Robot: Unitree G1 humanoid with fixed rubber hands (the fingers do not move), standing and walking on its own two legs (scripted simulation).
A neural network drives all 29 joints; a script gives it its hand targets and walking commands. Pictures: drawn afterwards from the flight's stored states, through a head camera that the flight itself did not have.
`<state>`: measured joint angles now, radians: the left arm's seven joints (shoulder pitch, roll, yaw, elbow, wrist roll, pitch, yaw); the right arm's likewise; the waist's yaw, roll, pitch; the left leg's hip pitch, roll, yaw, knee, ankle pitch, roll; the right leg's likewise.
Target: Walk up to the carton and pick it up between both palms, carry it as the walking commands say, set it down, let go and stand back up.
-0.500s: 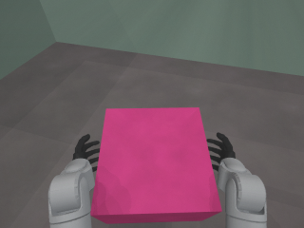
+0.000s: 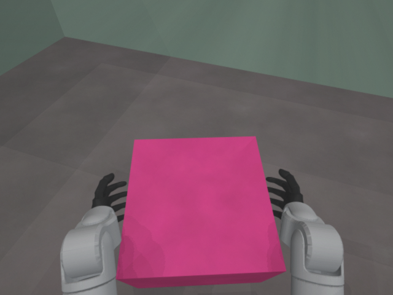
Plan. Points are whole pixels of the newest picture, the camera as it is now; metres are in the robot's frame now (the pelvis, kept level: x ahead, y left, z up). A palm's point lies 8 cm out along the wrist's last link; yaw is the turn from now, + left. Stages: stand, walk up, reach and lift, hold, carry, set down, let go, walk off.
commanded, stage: carry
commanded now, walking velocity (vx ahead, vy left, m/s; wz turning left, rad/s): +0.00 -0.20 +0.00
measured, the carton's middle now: (197, 211) +0.30 +0.00 +0.00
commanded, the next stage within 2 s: none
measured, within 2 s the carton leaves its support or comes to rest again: neither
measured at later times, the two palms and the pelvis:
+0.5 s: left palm (150, 253) +0.20 +0.09 +0.06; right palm (339, 226) +0.23 -0.25 +0.07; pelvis -0.05 -0.11 -0.01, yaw +6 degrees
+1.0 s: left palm (234, 274) +0.16 -0.05 +0.08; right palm out of the picture +0.17 -0.38 +0.08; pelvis -0.09 -0.22 +0.00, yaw +3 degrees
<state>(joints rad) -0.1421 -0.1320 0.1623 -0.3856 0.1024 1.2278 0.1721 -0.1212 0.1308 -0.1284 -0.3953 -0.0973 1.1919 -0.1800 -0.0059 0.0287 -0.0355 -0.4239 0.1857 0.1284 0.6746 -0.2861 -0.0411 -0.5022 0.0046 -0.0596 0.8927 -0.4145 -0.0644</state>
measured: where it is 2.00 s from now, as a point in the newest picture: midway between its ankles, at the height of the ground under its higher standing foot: outside the picture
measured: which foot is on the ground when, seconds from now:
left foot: down 0.00-0.06, up 0.08-0.46, down 0.48-0.80, up 0.82-1.00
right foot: up 0.00-0.04, down 0.06-0.50, up 0.52-0.78, down 0.80-1.00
